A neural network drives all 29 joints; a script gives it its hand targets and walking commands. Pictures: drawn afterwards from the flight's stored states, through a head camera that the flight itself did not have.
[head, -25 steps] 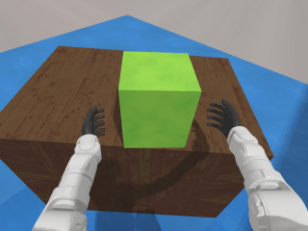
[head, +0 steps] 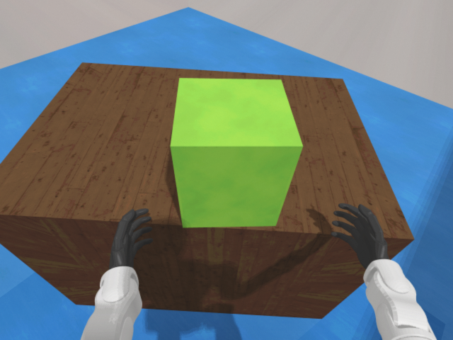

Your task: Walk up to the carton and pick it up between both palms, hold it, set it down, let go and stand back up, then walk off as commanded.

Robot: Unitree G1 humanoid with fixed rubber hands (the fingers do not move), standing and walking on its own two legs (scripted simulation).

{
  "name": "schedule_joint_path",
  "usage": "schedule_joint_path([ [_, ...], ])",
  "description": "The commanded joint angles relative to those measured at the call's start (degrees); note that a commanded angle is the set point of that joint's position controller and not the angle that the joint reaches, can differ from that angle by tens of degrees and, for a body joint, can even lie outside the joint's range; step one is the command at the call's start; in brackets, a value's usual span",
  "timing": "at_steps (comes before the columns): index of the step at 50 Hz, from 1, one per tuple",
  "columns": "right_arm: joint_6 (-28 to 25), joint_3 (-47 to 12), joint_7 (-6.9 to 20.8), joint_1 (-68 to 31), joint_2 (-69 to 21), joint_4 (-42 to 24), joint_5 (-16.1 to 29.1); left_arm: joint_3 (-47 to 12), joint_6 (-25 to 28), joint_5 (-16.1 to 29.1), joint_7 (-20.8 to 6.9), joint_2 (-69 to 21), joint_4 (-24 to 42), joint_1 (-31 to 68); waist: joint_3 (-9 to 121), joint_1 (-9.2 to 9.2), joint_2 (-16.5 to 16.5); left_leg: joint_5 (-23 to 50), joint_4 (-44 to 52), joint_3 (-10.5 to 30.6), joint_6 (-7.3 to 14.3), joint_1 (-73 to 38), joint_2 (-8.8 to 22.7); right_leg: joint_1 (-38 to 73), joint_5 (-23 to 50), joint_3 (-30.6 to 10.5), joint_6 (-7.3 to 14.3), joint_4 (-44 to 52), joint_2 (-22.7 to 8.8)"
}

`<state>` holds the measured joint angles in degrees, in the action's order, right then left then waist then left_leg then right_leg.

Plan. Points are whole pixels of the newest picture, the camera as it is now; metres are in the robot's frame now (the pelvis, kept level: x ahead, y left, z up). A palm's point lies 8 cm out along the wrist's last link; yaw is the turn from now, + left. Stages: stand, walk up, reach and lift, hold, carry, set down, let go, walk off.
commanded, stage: set down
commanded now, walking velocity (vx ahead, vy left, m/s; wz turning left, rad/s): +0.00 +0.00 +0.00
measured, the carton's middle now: (230, 156) +0.47 +0.00 +0.05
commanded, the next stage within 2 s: none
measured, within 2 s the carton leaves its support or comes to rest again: neither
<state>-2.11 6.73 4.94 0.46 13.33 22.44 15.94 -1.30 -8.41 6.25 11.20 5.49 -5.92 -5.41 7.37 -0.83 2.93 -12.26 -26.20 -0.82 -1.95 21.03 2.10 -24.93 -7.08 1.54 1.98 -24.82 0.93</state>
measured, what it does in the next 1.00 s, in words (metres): stands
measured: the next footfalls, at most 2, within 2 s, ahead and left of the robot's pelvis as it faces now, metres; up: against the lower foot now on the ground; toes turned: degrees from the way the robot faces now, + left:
none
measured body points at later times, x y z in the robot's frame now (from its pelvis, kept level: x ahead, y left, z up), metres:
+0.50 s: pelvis +0.00 +0.00 +0.00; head -0.02 +0.02 +0.45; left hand +0.22 +0.19 +0.02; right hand +0.23 -0.24 +0.02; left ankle +0.00 +0.14 -0.74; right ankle +0.05 -0.10 -0.74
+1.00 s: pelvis +0.01 +0.00 +0.00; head +0.03 +0.02 +0.45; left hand +0.22 +0.20 -0.02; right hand +0.23 -0.24 +0.00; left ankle +0.00 +0.14 -0.74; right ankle +0.05 -0.10 -0.74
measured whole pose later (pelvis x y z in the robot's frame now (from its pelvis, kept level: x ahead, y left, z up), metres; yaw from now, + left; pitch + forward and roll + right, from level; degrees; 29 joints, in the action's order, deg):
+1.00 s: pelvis +0.01 +0.00 +0.00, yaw +0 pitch +4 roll +0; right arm -0.3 5.2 5.2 11.9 13.3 14.3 10.7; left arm -2.9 -11.2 6.3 7.6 8.4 -1.3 -17.7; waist 1.8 -0.8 2.6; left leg -13.3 -24.8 -0.8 -2.0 15.0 2.1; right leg -18.9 -8.3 1.5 1.8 -23.6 1.0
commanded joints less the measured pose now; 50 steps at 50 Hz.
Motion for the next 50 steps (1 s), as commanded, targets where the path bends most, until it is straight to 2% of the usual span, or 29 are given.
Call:
schedule_joint_path([
  [1,-4.42,-1.93,-0.04,-5.48,12.81,-24.86,-0.2,-3.59,2.82,0.37,-0.39,3.4,20.37,10.06,12.07,0.63,0.6,7.9,8.14,0.49,0.18,-9.21,-2.39,24.16,6.39,-4.25,-0.95,4.68,-0.78],
  [3,-4.97,-3.02,0.19,4.38,12.39,-24.93,-0.17,-4.1,2.82,-1.07,-0.41,1.67,23.43,-0.94,10.62,0.46,0.46,11.56,7.93,0.44,0.02,-12.55,-2.22,26.14,8.61,-5.11,-0.9,5.95,-1.24],
  [5,-4.21,-3.3,0.58,-1.59,12.32,-24.26,1.07,-5.55,2.41,0.03,0.0,2.72,23.52,7.88,10.31,0.77,-1.53,8.1,7.64,0.31,0.07,-11.87,-2.19,22.04,4.88,-4.87,-0.29,5.59,-1.57],
  [6,-4.16,-4.17,0.31,4.97,11.52,-24.14,0.62,-4.85,2.02,-1.16,-0.6,1.42,22.17,0.28,7.02,0.78,0.94,8.36,8.31,-0.12,0.53,-11.81,-2.55,24.11,4.08,-5.88,-0.63,6.91,-1.47],
  [7,-3.87,-3.95,0.58,2.49,11.24,-26.47,1.37,-5.1,2.2,-0.64,-0.3,3.34,25.22,4.12,8.77,0.82,-1.48,7.23,8.33,-0.22,0.37,-12.03,-2.38,22.07,3.88,-5.27,-0.4,6.02,-1.38],
  [8,-3.48,-4.29,0.6,6.47,11.63,-25.66,1.02,-3.75,1.41,-0.9,-0.31,3.61,23.21,-0.18,6.54,2.25,0.48,7.14,8.64,-0.86,0.4,-11.46,-2.67,24.13,2.55,-5.53,-0.55,6.75,-1.35],
  [10,-3.37,-5.68,0.22,12.94,9.56,-25.07,1.24,-3.36,1.24,-2.02,-0.63,3.44,25.11,-6.21,3.92,1.44,-0.41,10.23,8.58,-1.03,0.13,-13.92,-2.86,24.57,6.33,-5.91,-0.65,7.26,-1.36],
  [12,-3.45,-3.28,0.18,2.36,11.07,-29.92,0.53,-5.3,1.62,0.36,-0.22,4.45,26.05,2.28,5.04,1.52,-0.64,5.39,8.59,-0.97,0.33,-11.13,-2.28,20.54,-1.14,-6.22,-0.26,7.33,-1.73],
  [18,-0.78,-2.17,0.54,4.56,10.87,-30.75,0.46,-6.28,0.25,0.53,0.39,3.74,26.06,0.64,0.96,1.72,-0.82,0.25,10.09,-0.16,0.31,-10.41,-1.81,19.01,-9.45,-7.38,0.29,8.59,-2.32],
  [19,0.49,-3.22,0.58,6.87,9.53,-26.27,-0.61,-5.75,-1.34,-0.83,-0.37,3.24,19.41,-1.17,-2.83,1.16,0.71,-2.32,10.12,-1.13,0.71,-9.49,-2.41,18.9,-11.94,-8.29,0.04,9.59,-2.56],
  [20,0.62,-2.31,0.48,4.59,9.49,-30.93,-0.26,-4.89,-1.26,0.2,-0.11,4.42,21.65,0.09,-1.3,1.88,1.48,-2.6,9.41,-0.63,0.88,-8.89,-2.27,17.88,-15.26,-8.59,-0.25,9.44,-3.08],
  [23,1.61,-3.81,0.63,5.03,9.19,-30.5,-0.62,-4.31,-2.44,-0.58,0.15,5.05,21.5,0.04,-2.71,3.02,-0.27,-2.18,9.8,-1.52,1.21,-7.89,-2.64,18.62,-14.59,-9.16,-0.09,8.94,-3.59],
  [26,3.39,-3.26,-0.5,4.52,6.79,-25.69,-3.97,-4.29,-4.24,-1.38,-1.3,5.19,14.67,2.97,-4.42,1.25,2.25,-6.94,9.81,-2.23,1.59,-6.96,-3.07,19.2,-20.34,-9.91,-1.03,10.2,-4.41],
  [27,2.9,-3.08,-0.21,5.04,6.75,-28.82,-3.11,-3.85,-3.16,-0.86,-0.89,6.07,20.09,2.14,-2.58,1.99,-0.05,-5.61,9.99,-1.77,1.31,-7.75,-2.79,19.2,-18.79,-9.77,-0.85,9.41,-4.33],
  [29,3.37,-2.7,-0.01,5.48,6.97,-26.15,-3.4,-4.07,-4.16,-0.91,-1.36,5.68,16.39,0.64,-3.47,1.78,0.52,-6.46,10.3,-1.59,1.32,-8.08,-2.53,18.94,-17.84,-9.32,-0.51,9.2,-4.04],
  [30,2.41,-2.2,0.45,6.06,7.43,-30.81,-2.54,-4.59,-2.94,0.63,-0.46,5.31,22.82,0.55,0.5,2.07,-0.69,-2.42,9.48,-1.74,0.71,-7.33,-2.47,20.0,-14.36,-8.6,-0.55,8.44,-3.39],
  [31,3.16,-2.73,0.21,6.76,6.72,-25.8,-4.26,-3.57,-3.94,-0.8,-1.4,5.19,14.03,-1.13,-3.01,1.85,0.85,-4.41,9.78,-2.46,1.27,-7.11,-3.09,20.1,-16.93,-8.52,-0.51,9.07,-3.63],
  [32,2.96,-3.48,-0.29,7.44,4.33,-26.94,-4.73,-2.39,-3.55,-1.05,-2.01,6.59,16.78,-0.06,-0.7,1.46,1.78,-3.76,9.12,-2.94,1.33,-6.56,-3.55,22.12,-17.46,-11.22,-1.59,9.84,-5.31],
  [35,2.62,-3.78,-0.24,5.93,5.12,-27.64,-4.83,-2.13,-3.76,-1.35,-2.13,6.64,15.45,0.43,-1.22,3.05,1.57,-4.69,9.93,-2.31,1.86,-6.74,-3.05,21.12,-17.03,-8.97,-1.63,8.91,-3.96],
  [36,2.61,-2.71,-0.1,6.99,5.34,-23.86,-5.11,-2.61,-3.46,-1.75,-1.92,6.89,16.02,-0.17,-1.81,2.31,-1.69,-3.31,9.65,-2.41,0.74,-6.96,-3.06,20.8,-17.26,-8.9,-1.09,8.97,-4.18],
  [38,2.08,-3.05,0.46,7.52,6.29,-26.15,-4.43,-2.46,-3.44,-1.44,-1.8,6.4,16.27,-1.98,0.82,3.01,0.59,-1.49,9.67,-2.41,1.06,-7.4,-2.61,22.11,-13.99,-7.31,-1.29,8.3,-3.25],
  [39,2.33,-2.97,-0.1,9.55,5.23,-21.21,-5.87,-2.77,-3.63,-1.27,-2.96,6.74,11.08,-2.01,-1.46,1.53,0.76,-2.4,9.84,-3.19,1.39,-8.45,-3.16,21.84,-11.49,-7.65,-1.69,8.54,-3.55],
  [41,0.22,-2.87,0.55,10.14,6.26,-24.65,-4.6,-2.47,-1.57,-1.64,-2.0,7.37,18.51,-4.26,3.15,2.32,-1.38,4.11,9.08,-2.26,0.83,-9.92,-2.47,22.95,-2.24,-4.93,-0.91,6.55,-2.14],
  [42,0.42,-3.44,0.76,11.54,6.64,-19.72,-4.09,-2.71,-1.64,-2.9,-2.22,6.22,15.08,-5.58,2.32,2.58,-3.94,4.11,9.0,-1.98,0.47,-10.46,-2.48,23.31,-1.71,-5.75,-0.65,6.42,-2.23],
  [43,0.67,-3.46,0.3,11.48,5.46,-16.48,-5.94,-2.02,-2.12,-3.99,-3.09,7.04,8.63,-6.19,-1.05,1.51,-2.28,1.99,9.26,-2.71,0.82,-8.64,-3.25,23.6,-2.23,-5.77,-0.77,7.31,-2.42],
  [44,-0.09,-3.95,-0.07,13.12,4.88,-19.79,-5.39,-1.31,-0.96,-3.47,-3.58,8.36,12.63,-6.33,0.01,1.77,-0.45,3.78,8.97,-2.82,1.26,-8.33,-3.48,25.61,0.78,-5.83,-1.23,6.43,-2.4],
  [46,-1.86,-4.66,0.3,14.69,5.73,-20.44,-4.07,-1.06,1.37,-3.87,-3.22,8.0,16.98,-7.77,4.21,2.36,-2.13,7.25,8.32,-1.75,1.04,-8.56,-3.19,29.09,6.23,-5.43,-0.95,4.84,-1.79],
  [47,-1.33,-4.77,-0.1,16.88,5.11,-16.18,-5.34,-1.08,0.73,-4.45,-4.21,7.48,11.19,-9.37,1.71,1.22,-1.73,6.89,8.74,-2.29,0.97,-9.05,-3.84,28.49,7.62,-4.91,-1.1,5.28,-1.72],
  [50,-2.86,-4.29,-0.12,16.36,4.57,-13.77,-5.94,0.05,1.8,-4.87,-4.42,8.94,9.13,-9.16,1.26,0.88,-2.99,5.86,8.63,-1.66,0.83,-8.65,-3.75,27.61,7.23,-4.33,-0.52,4.95,-1.51],
])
